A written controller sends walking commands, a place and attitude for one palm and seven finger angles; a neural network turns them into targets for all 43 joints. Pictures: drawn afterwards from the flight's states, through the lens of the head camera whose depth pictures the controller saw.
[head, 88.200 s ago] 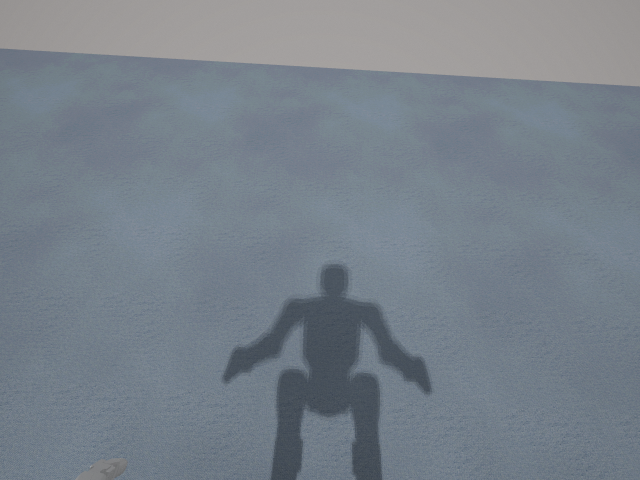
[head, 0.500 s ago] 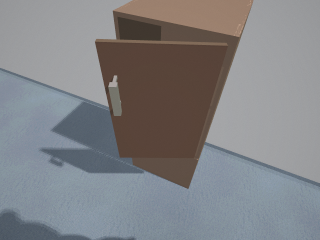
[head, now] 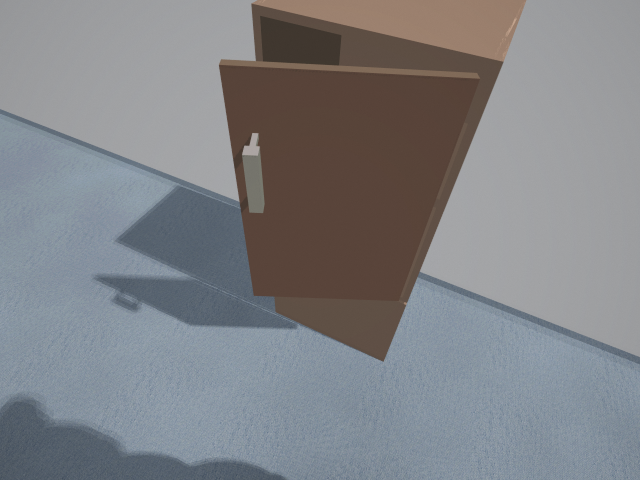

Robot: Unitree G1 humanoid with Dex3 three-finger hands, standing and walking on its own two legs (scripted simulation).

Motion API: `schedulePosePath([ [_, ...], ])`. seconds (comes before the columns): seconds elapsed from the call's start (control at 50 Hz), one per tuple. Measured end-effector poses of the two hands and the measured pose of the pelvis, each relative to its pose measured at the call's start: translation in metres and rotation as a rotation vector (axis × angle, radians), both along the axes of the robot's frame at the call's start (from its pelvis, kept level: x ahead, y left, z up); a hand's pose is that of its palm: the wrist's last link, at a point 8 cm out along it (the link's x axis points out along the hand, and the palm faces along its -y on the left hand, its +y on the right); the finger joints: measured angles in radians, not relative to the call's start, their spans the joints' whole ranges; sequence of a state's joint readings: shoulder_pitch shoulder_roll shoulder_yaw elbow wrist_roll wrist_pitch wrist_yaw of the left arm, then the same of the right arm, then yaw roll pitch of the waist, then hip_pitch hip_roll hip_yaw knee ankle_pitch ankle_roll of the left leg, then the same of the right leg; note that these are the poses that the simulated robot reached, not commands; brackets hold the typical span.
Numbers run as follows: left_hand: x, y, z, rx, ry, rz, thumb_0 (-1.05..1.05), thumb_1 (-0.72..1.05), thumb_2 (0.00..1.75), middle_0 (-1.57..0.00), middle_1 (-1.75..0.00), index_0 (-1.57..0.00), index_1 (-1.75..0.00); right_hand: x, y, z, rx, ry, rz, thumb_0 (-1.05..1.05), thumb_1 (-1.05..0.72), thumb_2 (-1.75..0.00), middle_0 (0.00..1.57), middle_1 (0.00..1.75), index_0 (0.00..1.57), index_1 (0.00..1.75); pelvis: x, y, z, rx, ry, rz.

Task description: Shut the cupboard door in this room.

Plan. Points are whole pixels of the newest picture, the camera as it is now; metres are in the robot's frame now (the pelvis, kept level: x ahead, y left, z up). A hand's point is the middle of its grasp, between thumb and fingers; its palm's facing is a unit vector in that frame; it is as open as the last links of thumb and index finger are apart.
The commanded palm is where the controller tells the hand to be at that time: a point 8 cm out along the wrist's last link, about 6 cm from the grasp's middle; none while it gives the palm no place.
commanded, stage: look again from close up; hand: left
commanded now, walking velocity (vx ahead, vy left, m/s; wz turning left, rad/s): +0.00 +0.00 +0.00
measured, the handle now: (255, 173) +0.57 +0.15 +0.05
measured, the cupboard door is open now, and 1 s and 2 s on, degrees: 25 25 25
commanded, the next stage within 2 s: shuffle to correct the standing spot in 0.54 s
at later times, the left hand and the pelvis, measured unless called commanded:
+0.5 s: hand out of the picture +0.01 +0.16 -0.17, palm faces +0.02 -0.99 -0.16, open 7.4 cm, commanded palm none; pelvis +0.02 +0.00 +0.01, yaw +0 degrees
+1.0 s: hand out of the picture +0.04 +0.14 -0.17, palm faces +0.04 -0.99 -0.17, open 7.4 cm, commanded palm none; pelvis +0.08 -0.02 +0.00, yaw -1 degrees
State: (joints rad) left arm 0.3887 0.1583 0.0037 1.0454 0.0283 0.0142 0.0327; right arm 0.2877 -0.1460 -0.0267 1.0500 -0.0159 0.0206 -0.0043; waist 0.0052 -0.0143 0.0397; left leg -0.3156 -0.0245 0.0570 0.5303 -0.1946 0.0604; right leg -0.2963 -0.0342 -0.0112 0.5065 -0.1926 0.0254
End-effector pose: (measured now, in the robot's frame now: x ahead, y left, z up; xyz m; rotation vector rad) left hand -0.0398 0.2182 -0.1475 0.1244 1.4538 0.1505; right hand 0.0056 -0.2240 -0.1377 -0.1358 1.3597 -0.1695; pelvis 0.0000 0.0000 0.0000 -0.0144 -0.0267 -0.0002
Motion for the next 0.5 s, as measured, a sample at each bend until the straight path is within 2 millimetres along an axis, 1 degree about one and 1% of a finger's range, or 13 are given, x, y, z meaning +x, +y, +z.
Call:
schedulePosePath([
  [0.08,-0.003,-0.004,0.000,-0.006,0.003,0.011,0.01,0.91,0.90,-0.20,-0.30,-0.20,-0.30,0.002,0.003,-0.001,0.006,0.003,0.001,0.01,-0.92,-0.90,0.20,0.30,0.20,0.30,0.000,0.000,0.001,0.001,0.000,0.002],
  [0.18,0.002,-0.009,0.000,-0.015,-0.007,0.012,0.01,0.91,0.90,-0.20,-0.30,-0.20,-0.30,0.005,0.002,-0.001,0.004,-0.001,-0.005,0.01,-0.92,-0.90,0.20,0.30,0.20,0.30,0.003,0.000,0.001,0.002,0.004,0.000],
  [0.32,0.022,-0.010,0.000,-0.021,-0.039,-0.002,0.01,0.91,0.90,-0.20,-0.30,-0.20,-0.30,0.008,0.003,0.001,0.003,-0.002,-0.015,0.01,-0.93,-0.90,0.20,0.30,0.20,0.30,0.008,0.001,0.003,0.005,0.006,-0.003],
  [0.5,0.048,-0.007,0.003,-0.009,-0.076,-0.021,0.01,0.91,0.90,-0.20,-0.30,-0.20,-0.30,0.010,0.004,0.002,0.012,0.013,-0.021,0.01,-0.92,-0.90,0.20,0.30,0.20,0.30,0.016,0.000,0.005,0.008,0.005,-0.006],
])
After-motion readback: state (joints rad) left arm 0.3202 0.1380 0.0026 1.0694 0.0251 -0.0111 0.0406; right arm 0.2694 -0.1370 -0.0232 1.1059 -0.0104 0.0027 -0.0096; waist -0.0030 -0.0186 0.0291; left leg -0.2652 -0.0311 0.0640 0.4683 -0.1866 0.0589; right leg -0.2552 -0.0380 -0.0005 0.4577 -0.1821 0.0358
